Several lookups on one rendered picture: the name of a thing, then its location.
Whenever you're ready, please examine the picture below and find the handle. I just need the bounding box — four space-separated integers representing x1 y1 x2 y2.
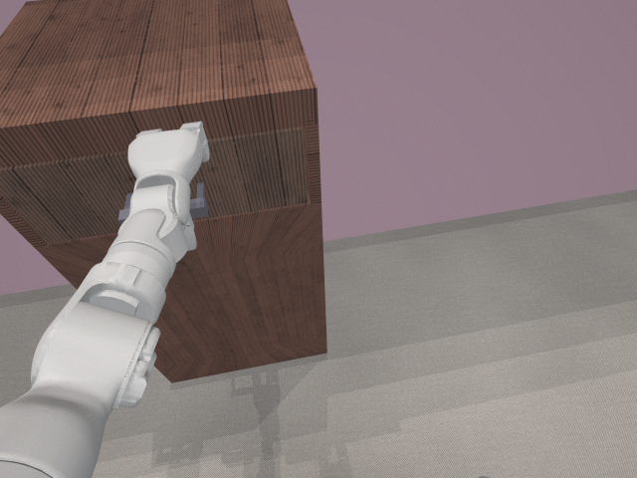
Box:
118 182 208 225

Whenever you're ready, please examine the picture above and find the cabinet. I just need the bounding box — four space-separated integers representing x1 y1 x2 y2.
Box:
0 0 327 383

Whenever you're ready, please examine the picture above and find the left robot upper arm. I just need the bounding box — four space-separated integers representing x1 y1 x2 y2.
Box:
0 301 161 478

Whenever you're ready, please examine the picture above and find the robot left hand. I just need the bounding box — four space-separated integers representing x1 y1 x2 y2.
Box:
127 121 210 251

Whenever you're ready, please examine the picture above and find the robot left forearm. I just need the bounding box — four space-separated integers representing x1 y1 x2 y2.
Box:
31 169 191 386

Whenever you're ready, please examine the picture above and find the drawer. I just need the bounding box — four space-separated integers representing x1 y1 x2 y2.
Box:
0 126 308 243

